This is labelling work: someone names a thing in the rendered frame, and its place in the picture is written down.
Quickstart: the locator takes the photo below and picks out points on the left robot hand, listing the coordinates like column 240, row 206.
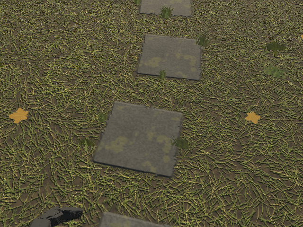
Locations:
column 56, row 215

